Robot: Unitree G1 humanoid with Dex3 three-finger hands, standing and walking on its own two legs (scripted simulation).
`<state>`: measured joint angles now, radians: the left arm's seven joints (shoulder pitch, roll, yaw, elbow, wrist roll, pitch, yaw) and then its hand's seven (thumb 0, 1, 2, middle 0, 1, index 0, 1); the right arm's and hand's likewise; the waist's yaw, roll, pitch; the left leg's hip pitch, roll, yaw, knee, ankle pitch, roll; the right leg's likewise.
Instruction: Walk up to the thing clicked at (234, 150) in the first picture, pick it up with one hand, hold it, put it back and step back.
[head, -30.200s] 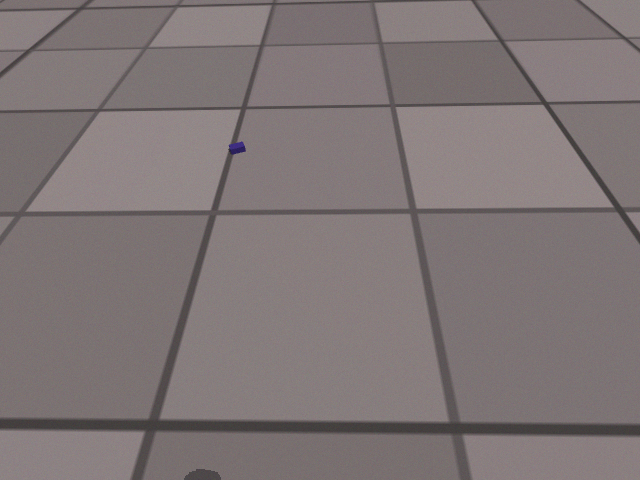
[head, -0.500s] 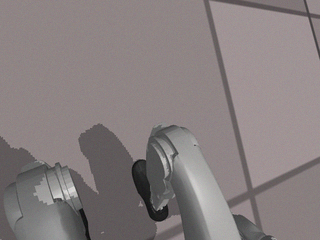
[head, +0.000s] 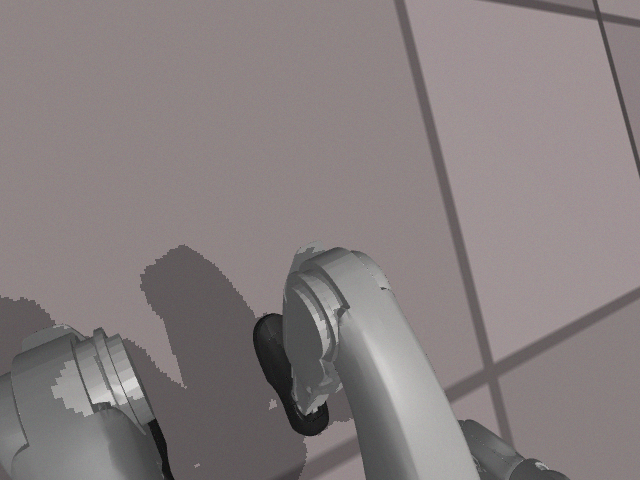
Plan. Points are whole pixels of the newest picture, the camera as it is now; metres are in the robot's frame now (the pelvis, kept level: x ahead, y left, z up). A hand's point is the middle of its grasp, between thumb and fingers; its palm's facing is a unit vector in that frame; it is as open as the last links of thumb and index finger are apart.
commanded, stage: open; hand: left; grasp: from above
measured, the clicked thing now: out of the picture +0.44 +0.35 -0.28
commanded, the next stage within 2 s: withdraw in 1.08 s
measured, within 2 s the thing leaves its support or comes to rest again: neither
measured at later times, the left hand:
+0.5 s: hand out of the picture +0.43 +0.34 -0.25, palm faces -0.38 -0.23 -0.90, open 10.5 cm
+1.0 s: hand out of the picture +0.43 +0.34 -0.25, palm faces -0.39 -0.23 -0.89, open 12.0 cm
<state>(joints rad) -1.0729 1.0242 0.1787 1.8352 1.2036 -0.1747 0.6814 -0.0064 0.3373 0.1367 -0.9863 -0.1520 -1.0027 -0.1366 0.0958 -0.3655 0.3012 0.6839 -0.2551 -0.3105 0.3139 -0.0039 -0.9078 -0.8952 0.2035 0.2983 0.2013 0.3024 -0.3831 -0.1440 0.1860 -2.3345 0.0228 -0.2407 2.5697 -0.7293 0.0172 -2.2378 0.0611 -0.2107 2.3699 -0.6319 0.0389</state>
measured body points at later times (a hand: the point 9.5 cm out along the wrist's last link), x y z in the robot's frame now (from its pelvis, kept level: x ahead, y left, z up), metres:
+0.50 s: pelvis +0.00 +0.00 +0.00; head +0.27 +0.14 +0.33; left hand +0.45 +0.35 -0.20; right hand +0.05 -0.24 -0.04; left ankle +0.06 +0.12 -0.27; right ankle +0.12 -0.11 -0.27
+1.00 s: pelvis +0.00 +0.00 +0.01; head +0.27 +0.14 +0.33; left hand +0.44 +0.35 -0.20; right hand +0.05 -0.25 -0.04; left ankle +0.06 +0.12 -0.27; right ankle +0.12 -0.11 -0.27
